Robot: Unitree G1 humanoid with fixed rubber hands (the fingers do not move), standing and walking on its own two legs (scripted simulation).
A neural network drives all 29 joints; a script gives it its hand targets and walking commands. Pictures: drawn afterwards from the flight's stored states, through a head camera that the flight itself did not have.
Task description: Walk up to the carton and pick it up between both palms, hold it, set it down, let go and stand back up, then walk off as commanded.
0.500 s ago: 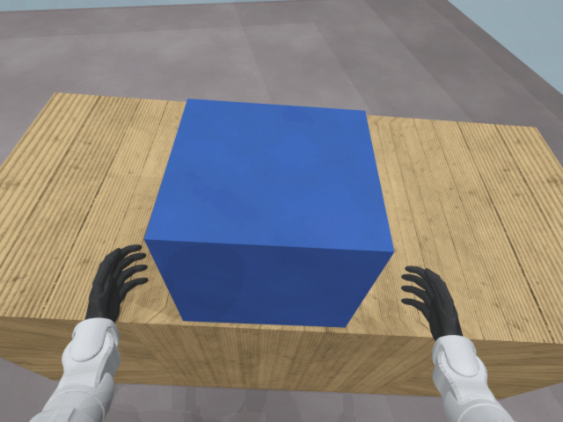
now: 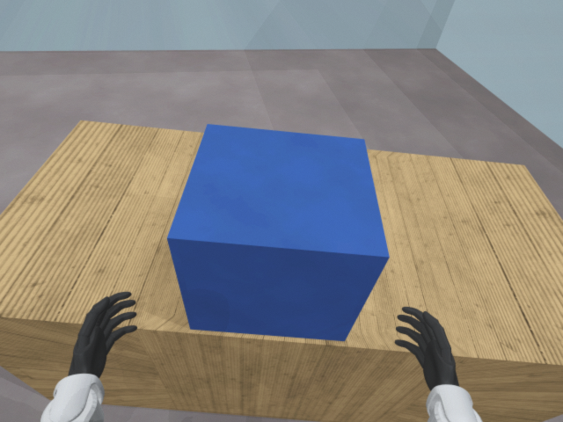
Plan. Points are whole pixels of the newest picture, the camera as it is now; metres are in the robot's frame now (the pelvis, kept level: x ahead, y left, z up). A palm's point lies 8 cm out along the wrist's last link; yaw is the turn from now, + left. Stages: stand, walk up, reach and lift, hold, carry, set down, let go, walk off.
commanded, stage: set down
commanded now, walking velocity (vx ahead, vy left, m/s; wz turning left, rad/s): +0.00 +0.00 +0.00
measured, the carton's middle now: (277, 234) +0.48 +0.03 -0.03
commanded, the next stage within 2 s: let go in 1.74 s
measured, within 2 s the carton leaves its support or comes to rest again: neither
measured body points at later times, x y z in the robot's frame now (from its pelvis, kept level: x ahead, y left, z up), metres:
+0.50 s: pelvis +0.02 +0.00 +0.00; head +0.03 +0.02 +0.45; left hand +0.24 +0.27 -0.06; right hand +0.24 -0.22 -0.06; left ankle +0.05 +0.12 -0.73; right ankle +0.04 -0.14 -0.73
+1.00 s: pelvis +0.03 +0.00 +0.00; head +0.04 +0.01 +0.45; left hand +0.22 +0.26 -0.07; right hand +0.24 -0.22 -0.07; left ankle +0.05 +0.12 -0.73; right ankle +0.04 -0.14 -0.73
